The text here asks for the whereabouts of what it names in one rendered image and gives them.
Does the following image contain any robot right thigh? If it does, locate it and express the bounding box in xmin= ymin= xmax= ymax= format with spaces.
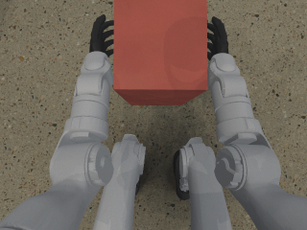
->
xmin=179 ymin=143 xmax=232 ymax=230

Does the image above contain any robot right hand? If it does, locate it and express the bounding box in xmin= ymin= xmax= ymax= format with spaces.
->
xmin=207 ymin=16 xmax=229 ymax=61

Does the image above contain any left robot upper arm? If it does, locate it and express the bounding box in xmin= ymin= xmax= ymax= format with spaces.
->
xmin=0 ymin=142 xmax=114 ymax=230

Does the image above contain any left robot forearm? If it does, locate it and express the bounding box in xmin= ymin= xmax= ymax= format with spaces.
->
xmin=49 ymin=51 xmax=113 ymax=176

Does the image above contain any right robot upper arm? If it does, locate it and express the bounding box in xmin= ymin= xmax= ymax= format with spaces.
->
xmin=214 ymin=144 xmax=307 ymax=230

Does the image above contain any left robot foot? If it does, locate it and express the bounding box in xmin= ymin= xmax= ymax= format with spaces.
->
xmin=135 ymin=174 xmax=141 ymax=195

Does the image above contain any carton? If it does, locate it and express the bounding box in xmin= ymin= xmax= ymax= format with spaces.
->
xmin=113 ymin=0 xmax=208 ymax=105

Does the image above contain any robot left hand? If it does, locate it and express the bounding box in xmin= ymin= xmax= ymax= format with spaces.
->
xmin=89 ymin=14 xmax=114 ymax=57

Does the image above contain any right robot forearm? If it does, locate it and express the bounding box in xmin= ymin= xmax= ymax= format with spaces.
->
xmin=207 ymin=53 xmax=281 ymax=173

